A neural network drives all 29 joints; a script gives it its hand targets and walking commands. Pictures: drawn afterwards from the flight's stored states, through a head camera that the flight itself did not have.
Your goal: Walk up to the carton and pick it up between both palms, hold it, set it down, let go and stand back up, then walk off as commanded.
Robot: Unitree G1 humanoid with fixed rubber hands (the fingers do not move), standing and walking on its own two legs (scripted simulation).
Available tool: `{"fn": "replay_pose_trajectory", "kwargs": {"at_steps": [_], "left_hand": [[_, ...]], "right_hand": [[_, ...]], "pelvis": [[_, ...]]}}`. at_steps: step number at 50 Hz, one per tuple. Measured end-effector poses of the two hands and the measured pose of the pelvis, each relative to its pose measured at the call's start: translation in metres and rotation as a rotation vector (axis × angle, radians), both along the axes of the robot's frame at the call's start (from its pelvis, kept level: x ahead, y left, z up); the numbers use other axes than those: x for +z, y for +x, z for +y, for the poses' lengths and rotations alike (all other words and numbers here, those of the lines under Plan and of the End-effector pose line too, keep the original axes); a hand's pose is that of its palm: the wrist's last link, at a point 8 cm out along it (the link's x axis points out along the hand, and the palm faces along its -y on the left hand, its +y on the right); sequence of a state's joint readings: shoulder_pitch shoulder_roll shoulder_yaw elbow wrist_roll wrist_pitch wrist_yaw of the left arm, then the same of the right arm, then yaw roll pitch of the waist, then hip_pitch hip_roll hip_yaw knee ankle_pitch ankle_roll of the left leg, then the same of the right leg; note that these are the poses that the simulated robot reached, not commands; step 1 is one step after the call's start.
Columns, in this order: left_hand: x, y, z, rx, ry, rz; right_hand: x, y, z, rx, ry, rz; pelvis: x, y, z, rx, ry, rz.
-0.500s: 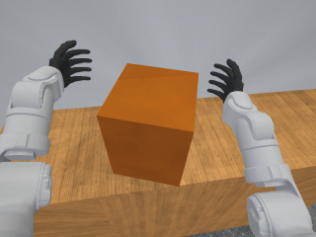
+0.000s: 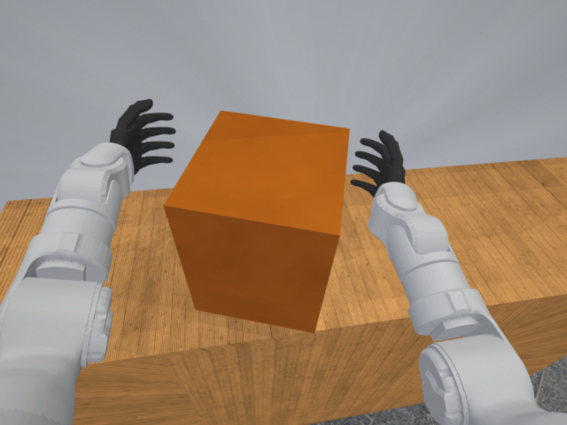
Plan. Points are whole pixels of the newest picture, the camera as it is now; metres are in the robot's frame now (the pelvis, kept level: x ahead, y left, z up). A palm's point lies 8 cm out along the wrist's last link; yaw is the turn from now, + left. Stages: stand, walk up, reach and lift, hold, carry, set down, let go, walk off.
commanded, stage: reach and lift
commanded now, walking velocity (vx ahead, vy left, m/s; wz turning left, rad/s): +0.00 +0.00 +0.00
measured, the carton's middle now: (268, 224) +0.41 -0.02 +0.07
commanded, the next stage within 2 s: none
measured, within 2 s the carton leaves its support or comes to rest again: neither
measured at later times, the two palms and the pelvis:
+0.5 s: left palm (145, 188) +0.46 +0.16 +0.12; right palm (371, 215) +0.37 -0.17 +0.10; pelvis +0.00 +0.01 -0.01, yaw +0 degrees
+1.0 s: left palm (170, 183) +0.46 +0.12 +0.12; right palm (368, 212) +0.38 -0.17 +0.10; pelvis +0.00 +0.00 +0.00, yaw -1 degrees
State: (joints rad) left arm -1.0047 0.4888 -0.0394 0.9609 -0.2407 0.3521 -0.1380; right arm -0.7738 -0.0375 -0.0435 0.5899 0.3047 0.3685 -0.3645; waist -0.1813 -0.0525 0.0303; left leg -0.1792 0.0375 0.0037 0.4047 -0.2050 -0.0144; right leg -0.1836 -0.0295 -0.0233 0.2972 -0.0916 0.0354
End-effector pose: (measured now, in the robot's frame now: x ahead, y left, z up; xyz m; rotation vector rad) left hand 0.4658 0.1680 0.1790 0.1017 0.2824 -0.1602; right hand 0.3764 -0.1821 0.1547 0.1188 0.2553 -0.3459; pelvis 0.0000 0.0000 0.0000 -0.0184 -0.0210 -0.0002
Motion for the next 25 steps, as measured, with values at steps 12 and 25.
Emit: {"fn": "replay_pose_trajectory", "kwargs": {"at_steps": [12, 25], "left_hand": [[-0.046, -0.006, -0.003, 0.021, 0.006, -0.009], [-0.06, -0.008, -0.011, 0.015, -0.008, -0.02]], "right_hand": [[-0.034, 0.0, 0.01, -0.029, -0.035, -0.007], [-0.053, -0.003, 0.012, -0.037, -0.028, -0.012]], "pelvis": [[-0.003, -0.004, 0.004, 0.003, -0.008, 0.055], [-0.006, -0.004, 0.008, -0.003, -0.016, 0.087]]}}
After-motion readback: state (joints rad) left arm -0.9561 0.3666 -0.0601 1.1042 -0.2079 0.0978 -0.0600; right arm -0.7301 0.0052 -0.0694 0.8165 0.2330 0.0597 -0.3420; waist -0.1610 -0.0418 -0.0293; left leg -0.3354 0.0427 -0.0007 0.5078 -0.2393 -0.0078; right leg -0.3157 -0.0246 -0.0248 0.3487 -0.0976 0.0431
